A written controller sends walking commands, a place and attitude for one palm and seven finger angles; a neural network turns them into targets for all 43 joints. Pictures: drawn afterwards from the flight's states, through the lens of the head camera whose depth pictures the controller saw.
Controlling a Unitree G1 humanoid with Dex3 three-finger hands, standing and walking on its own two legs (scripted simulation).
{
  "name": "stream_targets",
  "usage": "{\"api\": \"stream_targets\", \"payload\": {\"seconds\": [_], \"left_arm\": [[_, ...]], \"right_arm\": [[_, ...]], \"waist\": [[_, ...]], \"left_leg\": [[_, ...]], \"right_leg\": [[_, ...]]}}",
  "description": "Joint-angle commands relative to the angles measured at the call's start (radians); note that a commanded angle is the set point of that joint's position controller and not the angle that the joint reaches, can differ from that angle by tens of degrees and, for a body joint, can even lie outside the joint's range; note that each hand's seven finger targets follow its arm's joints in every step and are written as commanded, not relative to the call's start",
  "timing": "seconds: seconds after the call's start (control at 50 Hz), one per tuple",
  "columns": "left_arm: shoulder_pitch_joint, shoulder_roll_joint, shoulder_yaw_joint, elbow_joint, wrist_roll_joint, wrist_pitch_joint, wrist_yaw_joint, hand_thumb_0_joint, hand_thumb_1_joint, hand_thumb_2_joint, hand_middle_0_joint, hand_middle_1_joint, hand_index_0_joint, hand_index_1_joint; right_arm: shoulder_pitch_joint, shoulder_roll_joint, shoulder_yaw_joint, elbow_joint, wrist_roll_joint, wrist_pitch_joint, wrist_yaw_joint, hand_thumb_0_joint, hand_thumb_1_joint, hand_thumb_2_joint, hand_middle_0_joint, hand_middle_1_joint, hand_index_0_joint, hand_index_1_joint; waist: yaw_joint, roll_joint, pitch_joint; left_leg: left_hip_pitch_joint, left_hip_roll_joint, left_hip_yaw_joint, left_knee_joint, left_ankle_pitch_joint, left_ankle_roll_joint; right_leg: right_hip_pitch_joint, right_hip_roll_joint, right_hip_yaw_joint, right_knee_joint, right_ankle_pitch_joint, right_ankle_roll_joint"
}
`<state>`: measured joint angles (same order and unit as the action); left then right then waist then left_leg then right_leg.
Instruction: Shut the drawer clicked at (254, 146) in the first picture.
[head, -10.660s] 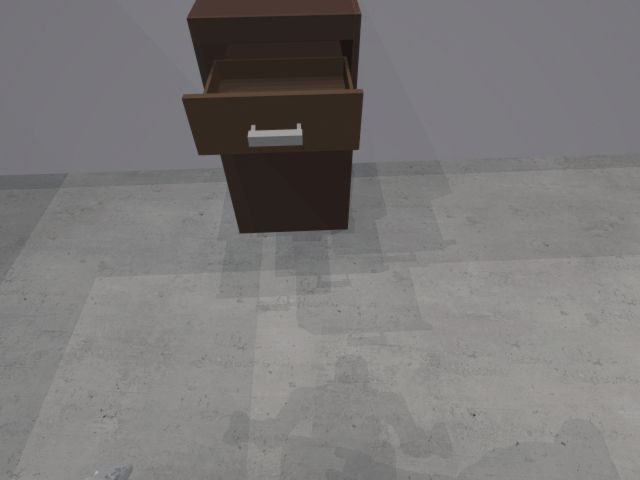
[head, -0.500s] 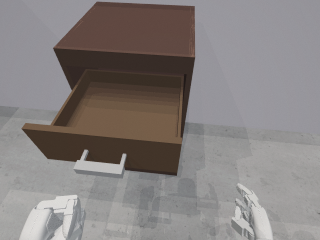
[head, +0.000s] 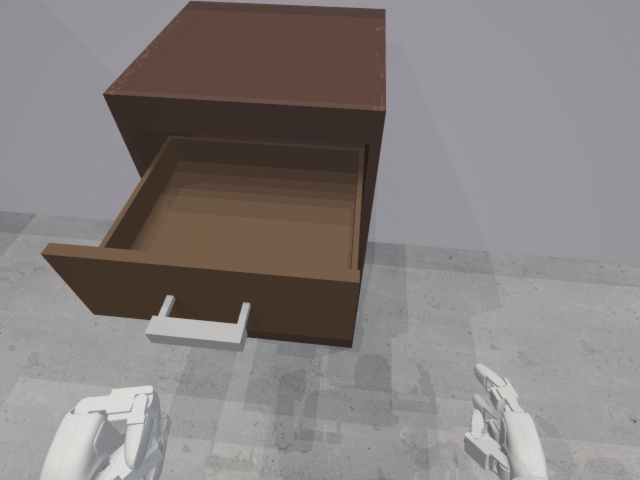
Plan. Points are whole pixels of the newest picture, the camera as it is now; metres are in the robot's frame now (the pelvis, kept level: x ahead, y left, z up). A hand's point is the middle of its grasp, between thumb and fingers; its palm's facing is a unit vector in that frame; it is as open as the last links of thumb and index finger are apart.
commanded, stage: bring the fist close to the handle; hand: left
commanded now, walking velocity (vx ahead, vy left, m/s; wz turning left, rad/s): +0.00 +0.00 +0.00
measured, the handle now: (202, 319) +0.32 +0.20 -0.01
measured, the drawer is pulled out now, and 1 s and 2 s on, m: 0.29 0.29 0.28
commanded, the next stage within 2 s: push the drawer shut in 1.28 s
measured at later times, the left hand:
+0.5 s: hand (184, 426) +0.17 +0.17 +0.03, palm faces +0.01 -1.00 -0.05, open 3.3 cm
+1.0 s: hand (208, 405) +0.21 +0.16 -0.01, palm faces -0.03 -1.00 -0.03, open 3.3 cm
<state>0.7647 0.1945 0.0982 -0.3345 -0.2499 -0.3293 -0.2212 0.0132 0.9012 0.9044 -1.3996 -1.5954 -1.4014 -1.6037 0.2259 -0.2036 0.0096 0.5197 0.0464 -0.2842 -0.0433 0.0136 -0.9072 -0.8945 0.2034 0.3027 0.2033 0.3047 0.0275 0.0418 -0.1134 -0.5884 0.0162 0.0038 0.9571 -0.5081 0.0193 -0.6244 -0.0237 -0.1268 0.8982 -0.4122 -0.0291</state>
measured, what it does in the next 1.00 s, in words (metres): lowers itself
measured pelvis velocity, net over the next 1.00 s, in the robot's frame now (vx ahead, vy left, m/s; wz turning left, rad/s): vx -0.01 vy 0.00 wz -0.01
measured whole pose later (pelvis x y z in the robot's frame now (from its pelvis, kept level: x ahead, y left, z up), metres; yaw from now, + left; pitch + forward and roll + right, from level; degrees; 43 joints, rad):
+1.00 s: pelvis -0.01 +0.00 -0.05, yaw -1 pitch +19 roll -2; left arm 0.43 0.19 0.08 -0.06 -0.22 -0.44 -0.19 0.01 0.90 0.90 -1.40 -1.60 -1.40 -1.60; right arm 0.21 -0.23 0.00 0.51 0.01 -0.18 -0.03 0.01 -0.91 -0.89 0.20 0.30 0.20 0.30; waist -0.01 0.02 -0.16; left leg -0.96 0.02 0.01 1.23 -0.60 0.02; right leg -1.00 -0.04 -0.12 1.17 -0.49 -0.04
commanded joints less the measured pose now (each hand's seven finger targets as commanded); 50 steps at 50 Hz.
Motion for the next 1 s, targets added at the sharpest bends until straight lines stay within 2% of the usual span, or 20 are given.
{"api": "stream_targets", "payload": {"seconds": [0.0, 0.02, 0.1, 0.12, 0.28, 0.3, 0.34, 0.38, 0.42, 0.44, 0.48, 0.54, 0.6, 0.64, 0.72, 0.78, 0.86, 0.92, 0.96, 0.98], "left_arm": [[-0.004, 0.085, 0.054, -0.167, 0.001, -0.076, 0.006, 0.0, 0.9, 0.9, -1.4, -1.6, -1.4, -1.6], [-0.015, 0.096, 0.063, -0.173, 0.008, -0.085, 0.01, 0.0, 0.9, 0.9, -1.4, -1.6, -1.4, -1.6], [-0.031, 0.062, 0.027, -0.165, 0.011, -0.104, 0.013, 0.0, 0.9, 0.9, -1.4, -1.6, -1.4, -1.6], [-0.044, 0.084, 0.051, -0.144, 0.015, -0.104, 0.019, 0.0, 0.9, 0.9, -1.4, -1.6, -1.4, -1.6], [-0.079, 0.079, 0.056, -0.093, 0.01, -0.121, 0.014, 0.0, 0.9, 0.9, -1.4, -1.6, -1.4, -1.6], [-0.109, 0.074, 0.038, -0.102, 0.01, -0.128, 0.016, 0.0, 0.9, 0.9, -1.4, -1.6, -1.4, -1.6], [-0.126, 0.082, 0.05, -0.069, 0.012, -0.131, 0.021, 0.0, 0.9, 0.9, -1.4, -1.6, -1.4, -1.6], [-0.156, 0.081, 0.048, -0.055, 0.01, -0.139, 0.02, 0.0, 0.9, 0.9, -1.4, -1.6, -1.4, -1.6], [-0.158, 0.108, 0.081, -0.033, 0.014, -0.142, 0.026, 0.0, 0.9, 0.9, -1.4, -1.6, -1.4, -1.6], [-0.173, 0.078, 0.048, -0.037, 0.012, -0.146, 0.022, 0.0, 0.9, 0.9, -1.4, -1.6, -1.4, -1.6], [-0.188, 0.083, 0.045, -0.029, 0.012, -0.145, 0.022, 0.0, 0.9, 0.9, -1.4, -1.6, -1.4, -1.6], [-0.208, 0.094, 0.067, 0.006, 0.015, -0.144, 0.03, 0.0, 0.9, 0.9, -1.4, -1.6, -1.4, -1.6], [-0.25, 0.088, 0.051, 0.013, 0.016, -0.149, 0.028, 0.0, 0.9, 0.9, -1.4, -1.6, -1.4, -1.6], [-0.24, 0.103, 0.078, 0.036, 0.018, -0.153, 0.035, 0.0, 0.9, 0.9, -1.4, -1.6, -1.4, -1.6], [-0.308, 0.114, 0.084, 0.07, 0.016, -0.168, 0.028, 0.0, 0.9, 0.9, -1.4, -1.6, -1.4, -1.6], [-0.318, 0.099, 0.067, 0.064, 0.008, -0.184, 0.019, 0.0, 0.9, 0.9, -1.4, -1.6, -1.4, -1.6], [-0.349, 0.082, 0.035, 0.086, 0.018, -0.188, 0.021, 0.0, 0.9, 0.9, -1.4, -1.6, -1.4, -1.6], [-0.312, 0.106, 0.056, 0.06, 0.021, -0.179, 0.037, 0.0, 0.9, 0.9, -1.4, -1.6, -1.4, -1.6], [-0.305, 0.1, 0.047, 0.035, 0.022, -0.171, 0.046, 0.0, 0.9, 0.9, -1.4, -1.6, -1.4, -1.6], [-0.286, 0.107, 0.064, 0.049, 0.023, -0.165, 0.054, 0.0, 0.9, 0.9, -1.4, -1.6, -1.4, -1.6]], "right_arm": [[-0.077, -0.123, -0.051, -0.164, -0.002, -0.056, -0.002, 0.0, -0.9, -0.9, 0.2, 0.3, 0.2, 0.3], [-0.079, -0.126, -0.052, -0.161, -0.004, -0.054, -0.003, 0.0, -0.9, -0.9, 0.2, 0.3, 0.2, 0.3], [-0.072, -0.12, -0.053, -0.17, -0.008, -0.048, 0.004, 0.0, -0.9, -0.9, 0.2, 0.3, 0.2, 0.3], [-0.072, -0.124, -0.055, -0.162, -0.009, -0.042, 0.003, 0.0, -0.9, -0.9, 0.2, 0.3, 0.2, 0.3], [-0.069, -0.128, -0.06, -0.173, -0.01, -0.014, 0.001, 0.0, -0.9, -0.9, 0.2, 0.3, 0.2, 0.3], [-0.067, -0.131, -0.058, -0.176, -0.012, -0.014, 0.0, 0.0, -0.9, -0.9, 0.2, 0.3, 0.2, 0.3], [-0.065, -0.133, -0.058, -0.169, -0.015, -0.01, -0.002, 0.0, -0.9, -0.9, 0.2, 0.3, 0.2, 0.3], [-0.063, -0.136, -0.058, -0.169, -0.017, -0.008, -0.004, 0.0, -0.9, -0.9, 0.2, 0.3, 0.2, 0.3], [-0.066, -0.14, -0.06, -0.168, -0.017, -0.001, -0.006, 0.0, -0.9, -0.9, 0.2, 0.3, 0.2, 0.3], [-0.062, -0.139, -0.058, -0.173, -0.018, -0.002, -0.005, 0.0, -0.9, -0.9, 0.2, 0.3, 0.2, 0.3], [-0.057, -0.142, -0.057, -0.173, -0.018, 0.001, -0.004, 0.0, -0.9, -0.9, 0.2, 0.3, 0.2, 0.3], [-0.048, -0.144, -0.063, -0.167, -0.022, 0.012, -0.007, 0.0, -0.9, -0.9, 0.2, 0.3, 0.2, 0.3], [-0.049, -0.144, -0.061, -0.169, -0.023, 0.019, -0.004, 0.0, -0.9, -0.9, 0.2, 0.3, 0.2, 0.3], [-0.048, -0.143, -0.062, -0.167, -0.025, 0.028, -0.005, 0.0, -0.9, -0.9, 0.2, 0.3, 0.2, 0.3], [-0.051, -0.15, -0.06, -0.16, -0.027, 0.037, -0.005, 0.0, -0.9, -0.9, 0.2, 0.3, 0.2, 0.3], [-0.044, -0.151, -0.061, -0.159, -0.027, 0.034, 0.0, 0.0, -0.9, -0.9, 0.2, 0.3, 0.2, 0.3], [-0.041, -0.156, -0.061, -0.156, -0.031, 0.039, 0.005, 0.0, -0.9, -0.9, 0.2, 0.3, 0.2, 0.3], [-0.04, -0.155, -0.067, -0.167, -0.03, 0.05, 0.007, 0.0, -0.9, -0.9, 0.2, 0.3, 0.2, 0.3], [-0.04, -0.15, -0.064, -0.179, -0.028, 0.06, 0.009, 0.0, -0.9, -0.9, 0.2, 0.3, 0.2, 0.3], [-0.038, -0.147, -0.067, -0.178, -0.026, 0.068, 0.008, 0.0, -0.9, -0.9, 0.2, 0.3, 0.2, 0.3]], "waist": [[-0.02, -0.047, -0.063], [-0.017, -0.029, -0.072], [-0.02, 0.0, -0.104], [-0.023, -0.04, -0.107], [-0.021, -0.011, -0.137], [-0.031, -0.014, -0.138], [-0.033, -0.029, -0.134], [-0.037, -0.009, -0.143], [-0.028, -0.028, -0.163], [-0.036, -0.017, -0.178], [-0.036, 0.0, -0.185], [-0.039, -0.045, -0.219], [-0.042, -0.015, -0.215], [-0.034, -0.024, -0.242], [-0.048, -0.016, -0.226], [-0.043, 0.013, -0.278], [-0.051, 0.007, -0.291], [-0.037, -0.009, -0.329], [-0.035, -0.001, -0.328], [-0.033, -0.023, -0.319]], "left_leg": [[-0.059, -0.022, -0.041, -0.135, 0.201, 0.0], [-0.061, -0.023, -0.038, -0.128, 0.212, 0.001], [-0.066, -0.025, -0.038, -0.11, 0.233, -0.002], [-0.083, -0.022, -0.042, -0.105, 0.236, -0.001], [-0.136, -0.024, -0.038, -0.069, 0.225, -0.005], [-0.137, -0.024, -0.04, -0.062, 0.211, -0.004], [-0.161, -0.022, -0.043, -0.051, 0.194, -0.004], [-0.176, -0.024, -0.039, -0.033, 0.183, -0.004], [-0.195, -0.022, -0.042, -0.027, 0.182, -0.003], [-0.184, -0.023, -0.042, -0.021, 0.188, -0.003], [-0.191, -0.023, -0.044, -0.017, 0.199, -0.005], [-0.216, -0.02, -0.043, 0.01, 0.217, -0.003], [-0.234, -0.022, -0.041, 0.022, 0.205, -0.005], [-0.249, -0.022, -0.037, 0.037, 0.213, -0.003], [-0.282, -0.02, -0.039, 0.062, 0.2, -0.002], [-0.262, -0.02, -0.041, 0.072, 0.236, -0.005], [-0.273, -0.017, -0.047, 0.092, 0.256, -0.005], [-0.264, -0.016, -0.047, 0.084, 0.272, -0.005], [-0.27, -0.019, -0.044, 0.077, 0.262, -0.005], [-0.276, -0.018, -0.043, 0.073, 0.255, -0.005]], "right_leg": [[0.088, 0.015, 0.071, -0.134, 0.064, 0.007], [0.094, 0.014, 0.075, -0.127, 0.076, 0.005], [0.073, 0.014, 0.062, -0.089, 0.109, 0.004], [0.076, 0.016, 0.063, -0.085, 0.111, 0.004], [0.038, 0.014, 0.068, -0.044, 0.098, 0.002], [0.019, 0.015, 0.067, -0.039, 0.083, 0.004], [0.002, 0.016, 0.069, -0.031, 0.06, 0.003], [-0.011, 0.013, 0.079, -0.025, 0.047, 0.003], [-0.011, 0.015, 0.078, -0.013, 0.038, 0.0], [-0.023, 0.014, 0.074, -0.002, 0.052, 0.003], [-0.03, 0.013, 0.07, 0.012, 0.068, 0.001], [-0.031, 0.015, 0.074, 0.032, 0.094, 0.004], [-0.054, 0.012, 0.077, 0.042, 0.083, 0.003], [-0.045, 0.013, 0.084, 0.053, 0.092, 0.002], [-0.083, 0.014, 0.088, 0.069, 0.079, 0.001], [-0.091, 0.013, 0.079, 0.098, 0.12, -0.001], [-0.123, 0.014, 0.072, 0.129, 0.139, -0.002], [-0.095, 0.016, 0.07, 0.131, 0.149, -0.002], [-0.079, 0.013, 0.074, 0.123, 0.148, -0.001], [-0.075, 0.015, 0.074, 0.119, 0.141, -0.001]]}}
